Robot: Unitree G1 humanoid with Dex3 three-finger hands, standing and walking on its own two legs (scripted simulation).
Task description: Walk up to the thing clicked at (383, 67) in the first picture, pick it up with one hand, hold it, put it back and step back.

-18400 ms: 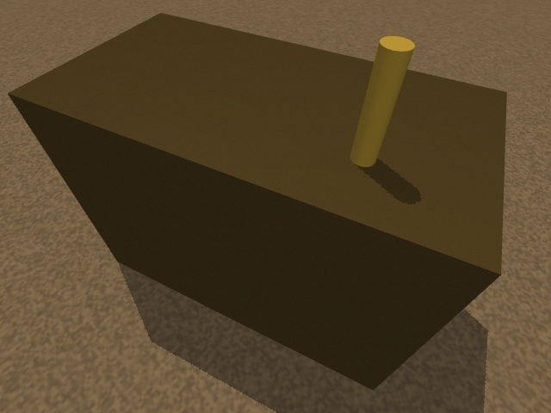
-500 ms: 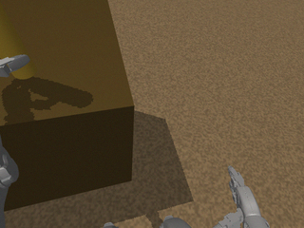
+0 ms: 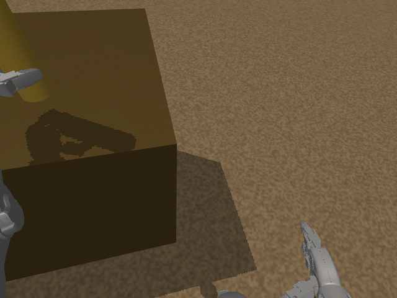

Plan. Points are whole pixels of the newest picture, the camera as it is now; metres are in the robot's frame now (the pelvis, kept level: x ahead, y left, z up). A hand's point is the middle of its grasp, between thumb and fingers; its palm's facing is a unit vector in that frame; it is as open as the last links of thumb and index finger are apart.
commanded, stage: lift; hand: left
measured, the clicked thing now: (0, 32) +0.49 +0.25 +0.26
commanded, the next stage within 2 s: hold in 1.58 s
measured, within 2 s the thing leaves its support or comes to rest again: neither
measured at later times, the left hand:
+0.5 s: hand out of the picture +0.47 +0.26 +0.26, palm faces +0.27 -0.96 -0.01, open 9.4 cm
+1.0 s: hand out of the picture +0.38 +0.21 +0.32, palm faces +0.24 -0.97 +0.01, open 9.4 cm
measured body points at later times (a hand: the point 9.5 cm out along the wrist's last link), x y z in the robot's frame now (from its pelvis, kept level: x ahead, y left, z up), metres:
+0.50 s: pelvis +0.01 +0.00 +0.01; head +0.03 +0.00 +0.46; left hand +0.45 +0.31 +0.26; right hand +0.16 -0.26 -0.04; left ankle +0.00 +0.11 -0.71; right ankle -0.01 -0.15 -0.71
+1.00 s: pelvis -0.01 -0.02 +0.02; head -0.04 -0.04 +0.47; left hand +0.36 +0.26 +0.32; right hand +0.16 -0.26 -0.03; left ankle +0.00 +0.11 -0.71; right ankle -0.01 -0.15 -0.71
